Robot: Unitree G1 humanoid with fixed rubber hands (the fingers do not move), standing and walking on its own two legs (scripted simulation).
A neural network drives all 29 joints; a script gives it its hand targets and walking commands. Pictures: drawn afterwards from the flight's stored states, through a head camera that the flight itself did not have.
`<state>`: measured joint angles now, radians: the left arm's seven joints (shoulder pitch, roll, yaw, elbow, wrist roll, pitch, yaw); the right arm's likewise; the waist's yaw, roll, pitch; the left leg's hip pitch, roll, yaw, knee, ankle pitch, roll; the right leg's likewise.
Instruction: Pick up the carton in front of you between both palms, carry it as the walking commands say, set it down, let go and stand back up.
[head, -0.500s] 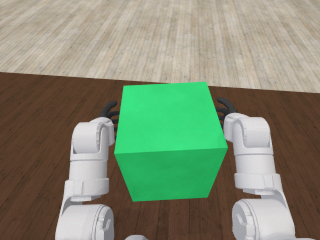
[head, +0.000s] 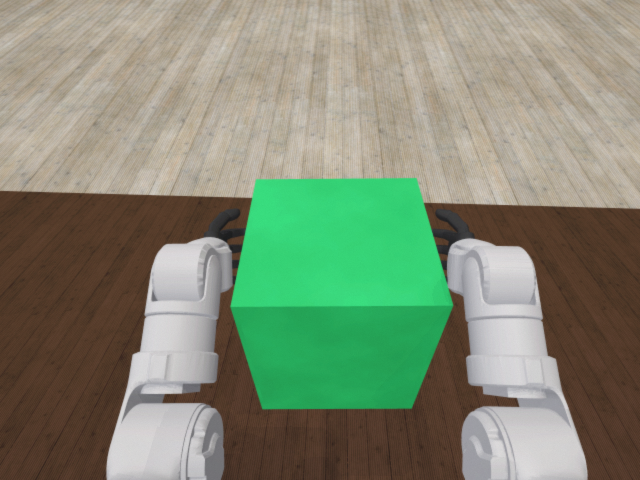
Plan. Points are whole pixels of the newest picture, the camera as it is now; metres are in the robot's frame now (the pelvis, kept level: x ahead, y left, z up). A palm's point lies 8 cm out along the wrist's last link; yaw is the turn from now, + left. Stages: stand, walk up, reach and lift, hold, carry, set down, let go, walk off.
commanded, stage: carry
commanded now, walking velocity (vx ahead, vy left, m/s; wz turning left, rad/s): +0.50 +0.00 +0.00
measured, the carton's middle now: (336, 297) +0.34 -0.01 +0.03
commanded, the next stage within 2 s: none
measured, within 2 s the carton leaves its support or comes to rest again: neither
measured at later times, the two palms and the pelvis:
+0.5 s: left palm (252, 137) +0.66 +0.13 +0.07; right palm (417, 132) +0.67 -0.17 +0.07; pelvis +0.30 -0.02 -0.06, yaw +1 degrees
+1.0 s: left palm (248, 82) +0.96 +0.18 +0.02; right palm (372, 78) +0.97 -0.12 +0.03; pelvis +0.61 +0.01 -0.12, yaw -1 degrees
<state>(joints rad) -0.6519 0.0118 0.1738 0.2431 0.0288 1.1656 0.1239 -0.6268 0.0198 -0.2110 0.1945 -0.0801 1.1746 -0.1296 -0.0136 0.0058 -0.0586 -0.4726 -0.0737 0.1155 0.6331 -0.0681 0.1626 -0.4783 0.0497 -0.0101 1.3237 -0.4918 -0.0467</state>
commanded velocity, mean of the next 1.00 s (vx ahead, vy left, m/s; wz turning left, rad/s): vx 0.50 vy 0.00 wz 0.00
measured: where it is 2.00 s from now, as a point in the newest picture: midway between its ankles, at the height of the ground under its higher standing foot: (309, 255)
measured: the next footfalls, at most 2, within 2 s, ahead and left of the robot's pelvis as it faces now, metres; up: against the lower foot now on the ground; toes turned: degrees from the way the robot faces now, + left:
right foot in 0.42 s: +0.41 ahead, -0.05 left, -0.06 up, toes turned +1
left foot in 0.96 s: +0.73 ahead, +0.06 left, -0.11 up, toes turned +1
